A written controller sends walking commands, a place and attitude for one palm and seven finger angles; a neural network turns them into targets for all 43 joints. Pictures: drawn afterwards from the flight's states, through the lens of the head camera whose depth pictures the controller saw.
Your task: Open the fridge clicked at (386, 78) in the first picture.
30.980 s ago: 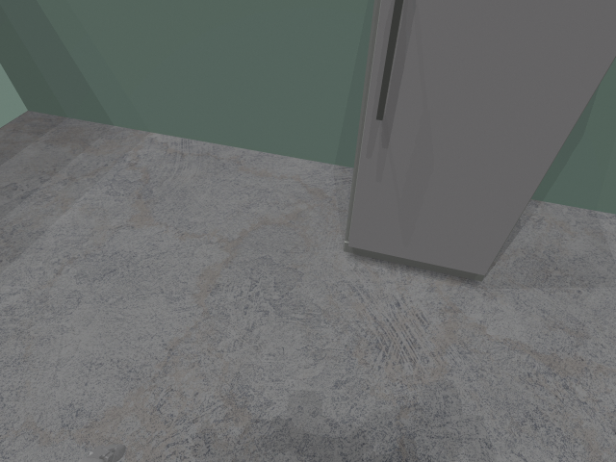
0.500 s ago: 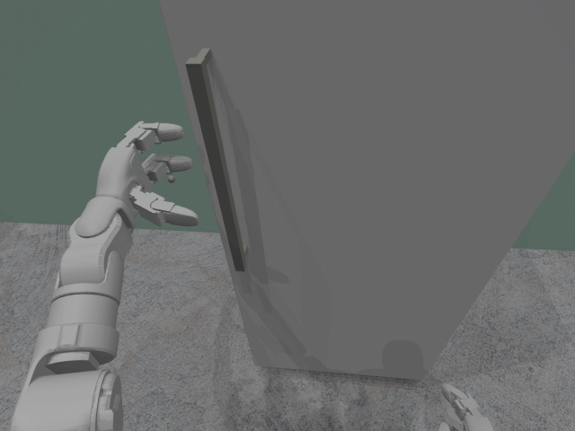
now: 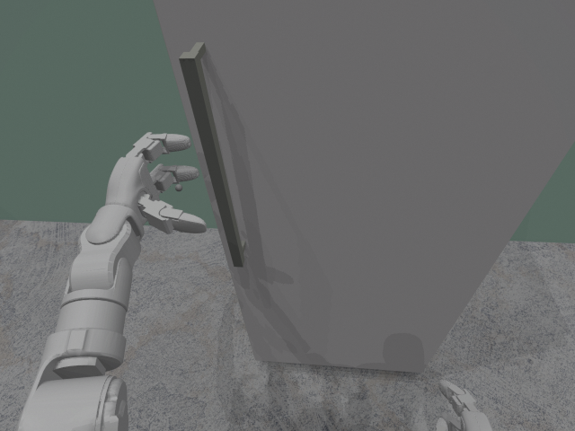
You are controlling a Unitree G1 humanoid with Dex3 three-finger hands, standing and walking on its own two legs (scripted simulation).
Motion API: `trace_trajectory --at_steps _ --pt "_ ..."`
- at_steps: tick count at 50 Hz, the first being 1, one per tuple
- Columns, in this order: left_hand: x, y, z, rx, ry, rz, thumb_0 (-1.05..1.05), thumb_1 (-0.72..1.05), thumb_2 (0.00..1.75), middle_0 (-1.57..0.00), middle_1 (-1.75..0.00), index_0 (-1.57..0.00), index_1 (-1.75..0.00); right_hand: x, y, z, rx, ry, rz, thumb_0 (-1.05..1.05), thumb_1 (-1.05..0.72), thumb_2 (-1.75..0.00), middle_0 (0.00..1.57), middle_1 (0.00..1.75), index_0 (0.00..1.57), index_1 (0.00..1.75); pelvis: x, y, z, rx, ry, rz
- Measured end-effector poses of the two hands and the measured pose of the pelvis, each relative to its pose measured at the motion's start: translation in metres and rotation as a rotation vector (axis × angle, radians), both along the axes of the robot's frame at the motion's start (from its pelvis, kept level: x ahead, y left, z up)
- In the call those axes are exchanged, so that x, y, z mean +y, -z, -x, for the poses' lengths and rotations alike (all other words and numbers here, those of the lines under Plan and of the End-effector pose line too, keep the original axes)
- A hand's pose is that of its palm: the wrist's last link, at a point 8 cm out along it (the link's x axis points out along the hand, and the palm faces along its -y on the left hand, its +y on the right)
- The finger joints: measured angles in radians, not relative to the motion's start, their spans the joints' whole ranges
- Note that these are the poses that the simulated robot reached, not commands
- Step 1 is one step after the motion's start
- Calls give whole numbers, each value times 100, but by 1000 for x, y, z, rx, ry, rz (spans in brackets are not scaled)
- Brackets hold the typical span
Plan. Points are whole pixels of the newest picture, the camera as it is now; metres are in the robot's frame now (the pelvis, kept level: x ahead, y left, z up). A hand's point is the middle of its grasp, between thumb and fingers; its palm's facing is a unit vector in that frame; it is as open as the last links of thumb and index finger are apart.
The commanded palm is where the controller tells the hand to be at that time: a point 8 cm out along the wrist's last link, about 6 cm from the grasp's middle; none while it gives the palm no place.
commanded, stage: move the hooked fingers beside the handle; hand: left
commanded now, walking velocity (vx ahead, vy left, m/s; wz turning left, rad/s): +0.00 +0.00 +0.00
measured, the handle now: (223, 179) +0.45 +0.13 +0.13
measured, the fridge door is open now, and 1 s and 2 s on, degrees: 0 0 0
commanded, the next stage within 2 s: feel for the door with the fingertips in 2.00 s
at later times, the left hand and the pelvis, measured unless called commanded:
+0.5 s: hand (173, 172) +0.39 +0.17 +0.19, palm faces +0.01 -1.00 -0.03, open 14.0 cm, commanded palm +0.36 +0.22 +0.18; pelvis +0.00 +0.00 +0.00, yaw +0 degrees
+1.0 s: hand (162, 180) +0.39 +0.19 +0.18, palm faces +0.01 -1.00 -0.02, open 14.0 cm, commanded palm +0.35 +0.23 +0.17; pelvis +0.00 +0.00 +0.00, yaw +0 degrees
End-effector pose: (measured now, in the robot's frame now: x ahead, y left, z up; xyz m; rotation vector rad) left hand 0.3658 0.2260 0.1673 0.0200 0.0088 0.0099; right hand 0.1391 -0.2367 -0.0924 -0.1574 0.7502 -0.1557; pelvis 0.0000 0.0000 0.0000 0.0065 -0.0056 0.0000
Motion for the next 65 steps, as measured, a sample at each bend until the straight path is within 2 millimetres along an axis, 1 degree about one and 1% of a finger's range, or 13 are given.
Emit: trace_trajectory --at_steps 8,13,17,21,26,30,36,45,49,54,59,62,65 --pt "-1 -28 0 -119 1 -7 -1 -50 30 -30 -120 -30 -120 -2 -2 1 -6 2 11 1 -91 -90 21 30 20 30 -1 0 -2 -14 -1 2" --pt "7 -12 -2 -8 -8 -3 -1 -50 30 -30 -120 -30 -120 -2 -2 -1 -9 8 -2 1 -91 -90 21 30 20 30 0 0 -1 -3 1 1" --pt "3 0 6 4 1 0 -1 -50 30 -30 -120 -30 -120 -2 -2 -2 -10 1 3 1 -91 -90 21 30 20 30 1 0 0 -3 -1 1" --pt "-1 -9 8 -71 2 0 -1 -50 30 -30 -120 -30 -120 0 -4 -4 -13 -10 15 1 -91 -90 21 30 20 30 0 0 0 -11 -4 2" --pt "1 -27 -3 -100 -1 -12 -1 -50 30 -30 -120 -30 -120 3 -4 -7 -20 -13 9 1 -91 -90 21 30 20 30 0 0 0 -10 -7 3" --pt "4 -19 -10 -27 2 2 -1 -50 30 -30 -120 -30 -120 4 -2 -5 -12 -4 -5 1 -91 -90 21 30 20 30 1 0 -1 2 -2 2" --pt "-2 -1 -1 -16 16 9 -1 -50 30 -30 -120 -30 -120 1 -1 -2 2 2 -3 1 -91 -90 21 30 20 30 2 0 -3 3 3 2" --pt "13 -25 0 -101 -24 -11 -1 -50 30 -30 -120 -30 -120 2 -5 -5 -9 1 8 1 -91 -90 21 30 20 30 1 -1 -5 -10 2 5" --pt "18 -17 1 -37 -9 0 -1 -50 30 -30 -120 -30 -120 2 -5 -9 -12 -3 4 1 -91 -90 21 30 20 30 2 -1 -5 -4 -2 5" --pt "10 -3 9 -16 17 7 -1 -50 30 -30 -120 -30 -120 3 -6 -13 -22 -12 8 1 -91 -90 21 30 20 30 4 -1 -4 -3 -4 5" --pt "4 -15 14 -102 10 -1 -1 -50 30 -30 -120 -30 -120 8 -10 -17 -46 -22 10 1 -91 -90 21 30 20 30 4 -1 -4 -15 -1 6" --pt "7 -24 10 -113 -1 1 -1 -50 30 -30 -120 -30 -120 11 -11 -19 -50 -26 4 1 -91 -90 21 30 20 30 4 0 -3 -17 -3 6" --pt "15 -22 4 -63 -14 1 -1 -50 30 -30 -120 -31 -120 12 -10 -18 -43 -24 -2 1 -91 -90 21 30 20 30 4 0 -2 -12 -4 5"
